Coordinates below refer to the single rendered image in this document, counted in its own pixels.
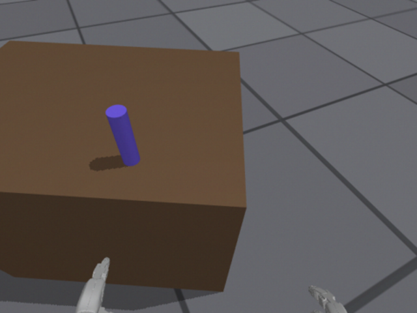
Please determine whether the left robot hand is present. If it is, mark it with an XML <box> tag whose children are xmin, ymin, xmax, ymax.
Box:
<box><xmin>75</xmin><ymin>257</ymin><xmax>113</xmax><ymax>313</ymax></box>

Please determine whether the right robot hand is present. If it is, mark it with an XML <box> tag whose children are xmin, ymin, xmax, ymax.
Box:
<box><xmin>308</xmin><ymin>286</ymin><xmax>347</xmax><ymax>313</ymax></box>

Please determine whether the can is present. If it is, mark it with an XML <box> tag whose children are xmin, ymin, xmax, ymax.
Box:
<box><xmin>106</xmin><ymin>105</ymin><xmax>140</xmax><ymax>166</ymax></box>

